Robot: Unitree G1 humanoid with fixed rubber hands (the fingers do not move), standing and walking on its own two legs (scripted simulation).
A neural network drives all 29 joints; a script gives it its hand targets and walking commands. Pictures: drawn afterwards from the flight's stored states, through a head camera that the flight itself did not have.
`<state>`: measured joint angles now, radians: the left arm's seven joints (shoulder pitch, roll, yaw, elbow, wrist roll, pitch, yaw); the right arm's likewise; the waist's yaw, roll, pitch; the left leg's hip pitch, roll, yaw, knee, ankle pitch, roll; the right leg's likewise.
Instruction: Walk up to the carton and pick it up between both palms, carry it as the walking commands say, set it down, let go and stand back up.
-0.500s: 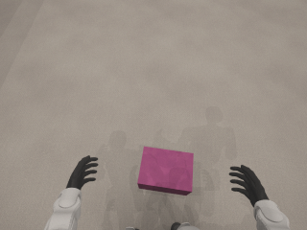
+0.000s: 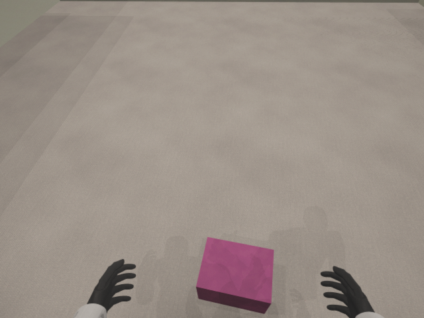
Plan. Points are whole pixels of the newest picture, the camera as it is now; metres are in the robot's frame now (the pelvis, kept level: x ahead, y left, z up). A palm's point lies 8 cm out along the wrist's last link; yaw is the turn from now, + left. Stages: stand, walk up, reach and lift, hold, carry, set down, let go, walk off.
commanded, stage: let go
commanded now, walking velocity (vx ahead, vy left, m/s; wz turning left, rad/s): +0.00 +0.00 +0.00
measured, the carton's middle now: (235, 274) +0.41 -0.06 -0.68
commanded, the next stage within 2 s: stand in 0.16 s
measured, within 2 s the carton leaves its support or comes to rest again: neither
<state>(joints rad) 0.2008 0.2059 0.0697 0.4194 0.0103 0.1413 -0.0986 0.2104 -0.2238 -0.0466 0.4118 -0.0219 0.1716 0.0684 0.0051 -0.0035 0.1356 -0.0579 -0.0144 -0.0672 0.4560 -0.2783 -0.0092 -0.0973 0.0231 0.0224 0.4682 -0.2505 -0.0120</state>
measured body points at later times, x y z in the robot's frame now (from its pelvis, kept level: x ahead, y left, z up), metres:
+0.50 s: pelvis +0.04 +0.01 -0.01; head +0.02 +0.01 +0.44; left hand +0.12 +0.26 -0.13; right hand +0.10 -0.26 -0.12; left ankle -0.01 +0.13 -0.74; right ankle +0.01 -0.11 -0.74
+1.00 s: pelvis +0.04 +0.00 -0.01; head +0.02 +0.00 +0.44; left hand +0.08 +0.23 -0.15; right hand +0.01 -0.24 -0.16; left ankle -0.01 +0.13 -0.74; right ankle +0.01 -0.11 -0.74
